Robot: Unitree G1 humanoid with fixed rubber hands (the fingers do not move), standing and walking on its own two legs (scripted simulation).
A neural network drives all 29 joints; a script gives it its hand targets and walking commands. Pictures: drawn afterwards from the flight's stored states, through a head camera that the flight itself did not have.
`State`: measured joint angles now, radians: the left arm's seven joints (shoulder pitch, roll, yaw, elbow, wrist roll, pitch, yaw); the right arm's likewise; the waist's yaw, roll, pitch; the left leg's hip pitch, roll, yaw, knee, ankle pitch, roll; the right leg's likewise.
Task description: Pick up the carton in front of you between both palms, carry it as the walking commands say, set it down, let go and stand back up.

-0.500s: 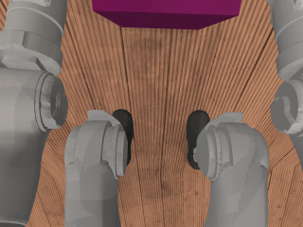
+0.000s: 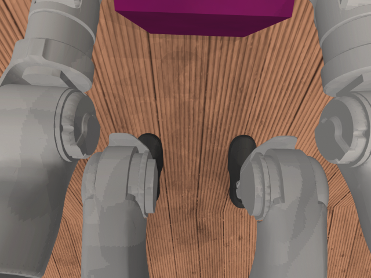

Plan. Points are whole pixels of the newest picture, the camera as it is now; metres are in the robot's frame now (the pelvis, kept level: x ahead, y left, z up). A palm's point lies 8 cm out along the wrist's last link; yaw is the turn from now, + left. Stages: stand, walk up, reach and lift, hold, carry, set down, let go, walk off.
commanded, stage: reach and lift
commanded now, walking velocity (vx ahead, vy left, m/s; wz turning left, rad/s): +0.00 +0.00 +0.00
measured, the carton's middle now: out of the picture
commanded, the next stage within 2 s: none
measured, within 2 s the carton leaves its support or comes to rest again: leaves its support in 0.28 s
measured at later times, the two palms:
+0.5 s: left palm out of the picture +0.55 +0.15 -0.05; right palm out of the picture +0.55 -0.15 -0.05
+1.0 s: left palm out of the picture +0.50 +0.15 +0.10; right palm out of the picture +0.50 -0.15 +0.10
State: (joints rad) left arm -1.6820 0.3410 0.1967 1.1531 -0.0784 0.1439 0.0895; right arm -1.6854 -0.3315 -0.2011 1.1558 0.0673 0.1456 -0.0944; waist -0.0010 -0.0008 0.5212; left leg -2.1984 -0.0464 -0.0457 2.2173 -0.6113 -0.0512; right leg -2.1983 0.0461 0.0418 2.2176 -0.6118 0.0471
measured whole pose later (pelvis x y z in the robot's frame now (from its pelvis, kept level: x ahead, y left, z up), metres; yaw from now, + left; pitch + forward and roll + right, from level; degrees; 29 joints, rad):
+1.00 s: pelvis +0.00 +0.00 +0.15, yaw +0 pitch +44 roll +0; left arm -1.06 0.00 0.47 0.62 0.23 0.43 0.03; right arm -1.07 0.00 -0.48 0.64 -0.23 0.43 -0.04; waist 0.00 -0.01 -0.15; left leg -1.93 -0.10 -0.11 1.64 -0.48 -0.08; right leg -1.93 0.11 0.11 1.64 -0.47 0.07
